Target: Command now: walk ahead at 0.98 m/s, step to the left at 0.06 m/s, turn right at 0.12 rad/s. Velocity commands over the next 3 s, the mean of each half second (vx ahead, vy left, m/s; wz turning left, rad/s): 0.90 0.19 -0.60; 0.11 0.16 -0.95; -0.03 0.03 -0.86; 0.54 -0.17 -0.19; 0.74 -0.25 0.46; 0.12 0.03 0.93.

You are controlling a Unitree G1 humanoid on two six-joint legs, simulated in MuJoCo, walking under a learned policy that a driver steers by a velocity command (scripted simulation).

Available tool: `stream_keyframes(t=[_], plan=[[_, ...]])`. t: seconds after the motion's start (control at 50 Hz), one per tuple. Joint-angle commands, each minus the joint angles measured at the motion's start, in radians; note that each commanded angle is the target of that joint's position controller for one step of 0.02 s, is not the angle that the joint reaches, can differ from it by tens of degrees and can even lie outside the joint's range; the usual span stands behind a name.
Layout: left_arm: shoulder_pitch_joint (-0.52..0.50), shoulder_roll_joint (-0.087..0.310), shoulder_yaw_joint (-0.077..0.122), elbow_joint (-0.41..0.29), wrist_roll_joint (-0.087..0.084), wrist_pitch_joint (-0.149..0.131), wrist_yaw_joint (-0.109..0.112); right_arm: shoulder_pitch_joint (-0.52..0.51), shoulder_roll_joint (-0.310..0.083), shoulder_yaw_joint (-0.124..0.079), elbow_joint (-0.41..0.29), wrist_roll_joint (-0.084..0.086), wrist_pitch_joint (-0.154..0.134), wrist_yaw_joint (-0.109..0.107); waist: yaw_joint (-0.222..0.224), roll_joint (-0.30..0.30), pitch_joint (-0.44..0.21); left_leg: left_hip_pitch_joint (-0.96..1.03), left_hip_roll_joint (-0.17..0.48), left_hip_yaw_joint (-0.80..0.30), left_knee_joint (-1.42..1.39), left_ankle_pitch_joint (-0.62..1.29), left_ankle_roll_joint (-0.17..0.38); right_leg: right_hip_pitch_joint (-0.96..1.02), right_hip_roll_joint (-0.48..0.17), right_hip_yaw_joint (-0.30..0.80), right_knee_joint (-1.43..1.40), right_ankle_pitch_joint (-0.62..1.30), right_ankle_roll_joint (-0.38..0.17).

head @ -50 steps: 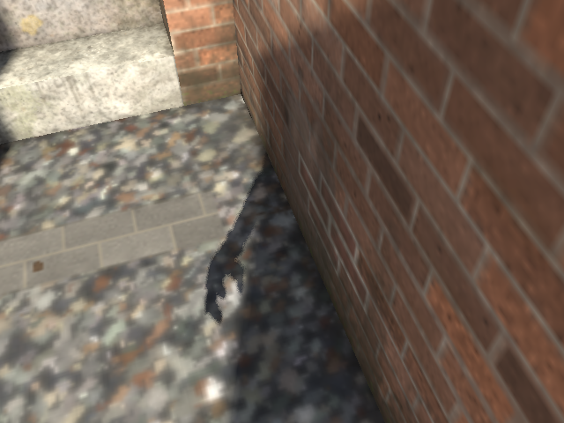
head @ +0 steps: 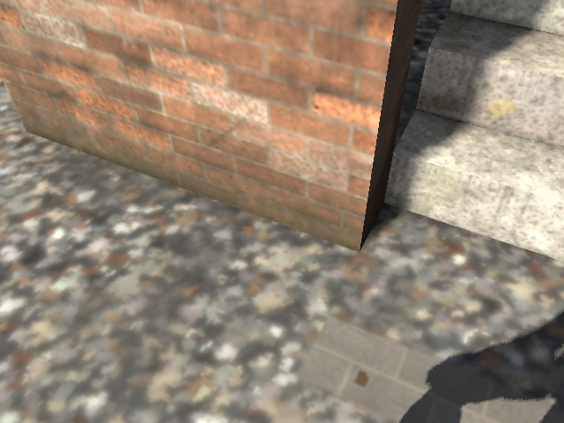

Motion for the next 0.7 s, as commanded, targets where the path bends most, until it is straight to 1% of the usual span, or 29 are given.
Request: stream_keyframes(t=[0.02,0.06,0.12,0.14,0.16,0.18,0.2,0.22,0.24,0.26,0.28,0.32,0.34,0.36,0.38,0.42,0.44,0.46,0.5,0.52,0.54,0.56,0.58,0.6,0.62,0.64,0.66,0.68,0.7], plan=[[0.006,0.081,0.003,-0.030,-0.016,-0.044,-0.006,-0.104,-0.005,0.028,-0.121,-0.021,-0.011,0.020,-0.064,-0.037,0.119,-0.184,0.092,0.011,-0.213,0.067,-0.051,0.010,-0.259,0.382,-0.309,0.033,-0.182],[-0.007,0.139,0.021,-0.025,-0.022,-0.045,-0.008,-0.179,0.009,0.041,-0.147,0.003,-0.015,0.029,-0.060,-0.054,0.146,0.034,0.046,0.093,-0.398,0.088,-0.071,-0.128,-0.225,0.291,-0.350,0.288,-0.156],[0.019,0.177,0.026,-0.009,-0.040,-0.037,-0.014,-0.142,-0.025,0.027,-0.137,0.026,-0.017,0.016,-0.090,-0.049,0.106,0.248,0.007,0.115,-0.483,0.151,-0.043,-0.116,-0.258,0.252,-0.297,0.621,-0.114],[0.026,0.200,0.034,-0.013,-0.042,-0.032,-0.016,-0.079,-0.061,0.011,-0.119,0.026,-0.021,0.005,-0.118,-0.059,0.054,0.319,-0.013,0.112,-0.525,0.120,-0.027,-0.058,-0.241,0.228,-0.191,0.792,-0.094],[0.018,0.211,0.038,-0.015,-0.045,-0.027,-0.015,0.059,-0.090,-0.008,-0.074,0.026,-0.024,-0.009,-0.183,-0.063,-0.038,0.483,-0.036,0.117,-0.569,0.110,-0.013,-0.055,-0.214,0.205,-0.003,0.894,-0.074],[-0.003,0.212,0.043,-0.030,-0.039,-0.021,-0.021,0.236,-0.125,-0.028,-0.025,0.021,-0.025,-0.024,-0.264,-0.084,-0.145,0.725,0.017,0.088,-0.582,0.066,0.004,-0.172,-0.165,0.186,0.252,0.780,-0.061],[-0.004,0.091,0.018,-0.061,-0.029,-0.022,-0.023,0.394,-0.200,-0.053,-0.005,0.004,-0.026,-0.048,-0.290,0.051,-0.273,0.916,0.240,-0.123,-0.620,-0.232,0.015,-0.323,-0.099,0.165,0.570,0.295,-0.052],[0.098,-0.036,-0.012,-0.093,-0.060,-0.012,-0.020,0.390,-0.237,-0.064,-0.009,-0.012,-0.017,-0.060,-0.201,0.221,-0.335,0.993,0.466,-0.530,-0.757,-0.492,0.067,-0.560,-0.030,0.127,0.838,-0.218,-0.051],[0.038,0.037,0.001,-0.096,-0.049,0.006,-0.014,0.313,-0.184,-0.064,-0.019,0.009,-0.009,-0.064,-0.200,0.135,-0.223,0.843,0.419,-0.570,-0.845,-0.564,0.077,-0.633,-0.067,0.117,0.886,-0.102,-0.067],[-0.022,0.052,0.009,-0.102,-0.037,0.015,-0.020,0.235,-0.111,-0.051,-0.022,0.019,-0.011,-0.063,-0.165,0.068,-0.087,0.730,0.370,-0.410,-0.849,-0.442,0.067,-0.649,-0.108,0.117,0.851,-0.024,-0.067],[-0.033,0.039,0.009,-0.096,-0.025,0.023,-0.029,0.194,-0.063,-0.044,-0.019,0.024,-0.015,-0.059,-0.134,0.041,-0.024,0.629,0.326,-0.283,-0.870,-0.275,0.061,-0.611,-0.135,0.110,0.807,0.007,-0.053],[-0.043,0.015,0.015,-0.094,0.004,0.053,-0.042,0.183,0.004,-0.026,0.002,0.033,-0.028,-0.057,-0.095,0.072,0.023,0.518,0.271,-0.117,-0.905,-0.081,0.052,-0.557,-0.160,0.094,0.775,0.002,-0.034],[-0.069,0.015,0.017,-0.105,0.009,0.064,-0.040,0.187,0.023,-0.023,0.013,0.039,-0.036,-0.050,-0.083,0.070,0.041,0.489,0.262,-0.063,-0.911,0.056,0.057,-0.552,-0.165,0.078,0.754,-0.011,-0.032],[-0.132,0.018,0.015,-0.137,0.008,0.076,-0.038,0.175,0.005,-0.030,0.025,0.046,-0.055,-0.043,-0.064,0.044,0.081,0.448,0.255,0.012,-0.930,0.254,0.063,-0.554,-0.165,0.042,0.731,-0.026,-0.029],[-0.190,0.017,0.007,-0.169,0.019,0.080,-0.038,0.167,-0.001,-0.033,0.019,0.045,-0.070,-0.036,-0.060,0.002,0.090,0.411,0.254,0.076,-0.964,0.306,0.076,-0.538,-0.170,0.015,0.678,-0.014,-0.028],[-0.259,0.005,-0.007,-0.214,0.007,0.077,-0.041,0.116,0.004,-0.032,0.013,0.046,-0.083,-0.032,-0.041,0.004,0.120,0.334,0.192,0.221,-0.991,0.436,0.053,-0.433,-0.147,-0.047,0.446,0.089,-0.026],[-0.253,-0.003,-0.015,-0.209,-0.003,0.073,-0.048,0.105,-0.003,-0.031,0.028,0.055,-0.087,-0.032,-0.023,0.035,0.109,0.296,0.158,0.298,-0.949,0.570,0.030,-0.321,-0.115,-0.071,0.342,0.161,-0.030],[-0.232,0.020,-0.013,-0.203,0.001,0.069,-0.052,0.152,0.023,-0.020,0.046,0.061,-0.081,-0.037,-0.019,0.027,0.058,0.294,0.149,0.324,-0.885,0.769,0.003,-0.203,-0.060,-0.106,0.310,0.212,-0.041],[-0.092,0.073,-0.001,-0.165,0.020,0.073,-0.047,0.164,-0.045,-0.031,0.041,0.074,-0.068,-0.051,0.051,0.047,-0.049,0.315,0.148,0.335,-0.650,0.995,-0.036,-0.022,0.027,-0.138,0.290,0.249,-0.064],[-0.055,0.103,0.013,-0.219,-0.045,0.038,-0.029,0.180,-0.166,-0.070,-0.003,0.097,-0.036,-0.078,0.078,0.067,-0.084,0.299,0.137,0.281,-0.500,0.970,-0.085,0.064,0.022,-0.074,0.278,0.228,-0.080],[0.086,0.132,0.029,-0.181,-0.034,0.004,-0.012,0.111,-0.161,-0.064,-0.044,0.065,-0.019,-0.103,0.190,0.029,-0.128,0.179,0.087,0.298,-0.199,0.862,-0.122,0.239,0.015,-0.024,0.130,0.395,-0.098],[0.230,0.130,0.023,-0.048,0.046,0.046,0.003,0.112,0.026,-0.015,-0.012,0.023,-0.009,-0.072,0.135,-0.133,-0.107,-0.042,-0.043,0.340,0.097,-0.211,-0.053,0.425,-0.095,0.067,0.064,0.589,-0.068],[0.162,0.327,0.065,-0.140,0.032,0.077,0.026,0.312,0.042,-0.007,-0.072,0.028,-0.001,-0.074,-0.002,-0.241,-0.214,-0.226,-0.069,0.208,0.496,-0.394,-0.085,0.543,-0.386,0.516,0.240,1.307,-0.215],[0.065,0.335,0.084,-0.247,-0.011,0.096,0.050,0.391,-0.070,-0.021,-0.079,0.030,-0.002,-0.069,0.035,-0.220,-0.459,-0.245,-0.048,0.016,0.649,-0.273,-0.122,0.598,-0.485,0.769,0.060,1.254,-0.397],[-0.063,0.308,0.080,-0.294,-0.024,0.118,0.064,0.360,-0.092,-0.021,-0.091,0.023,0.006,-0.068,-0.016,-0.134,-0.387,-0.252,0.015,-0.041,0.652,-0.155,-0.117,0.467,-0.473,0.783,-0.058,0.863,-0.394],[-0.139,0.243,0.064,-0.306,-0.009,0.119,0.068,0.294,-0.094,-0.025,-0.096,-0.001,0.025,-0.067,-0.050,-0.020,-0.220,-0.242,0.040,-0.017,0.596,-0.085,-0.118,0.281,-0.419,0.702,-0.099,0.708,-0.344],[-0.143,0.209,0.048,-0.282,0.007,0.122,0.060,0.237,-0.078,-0.021,-0.115,-0.011,0.041,-0.065,-0.059,0.067,-0.101,-0.253,0.046,-0.009,0.526,-0.113,-0.127,0.158,-0.342,0.585,-0.068,0.706,-0.292],[-0.136,0.217,0.052,-0.294,0.014,0.112,0.049,0.225,-0.058,-0.021,-0.133,-0.015,0.062,-0.063,-0.074,0.054,-0.014,-0.226,0.046,0.008,0.419,-0.120,-0.119,0.053,-0.295,0.486,-0.050,0.811,-0.240],[-0.164,0.202,0.041,-0.291,-0.017,0.100,0.030,0.173,-0.028,-0.009,-0.146,0.025,0.064,-0.079,-0.075,-0.028,0.085,-0.155,0.033,0.007,0.255,-0.202,-0.118,-0.067,-0.219,0.345,-0.030,1.193,-0.208]])
Next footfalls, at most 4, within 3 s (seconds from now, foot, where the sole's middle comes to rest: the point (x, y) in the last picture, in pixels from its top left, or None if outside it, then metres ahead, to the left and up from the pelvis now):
0.20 left None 0.35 0.15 -0.77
0.56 right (336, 379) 0.63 -0.04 -0.77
0.98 left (292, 299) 0.86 0.08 -0.77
1.42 right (264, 409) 0.55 0.13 -0.77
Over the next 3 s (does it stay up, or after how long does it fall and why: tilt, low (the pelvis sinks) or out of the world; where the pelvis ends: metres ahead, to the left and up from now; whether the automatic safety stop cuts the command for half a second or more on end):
stays up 0.62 -0.45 -0.01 its command is cut before an obstacle from the start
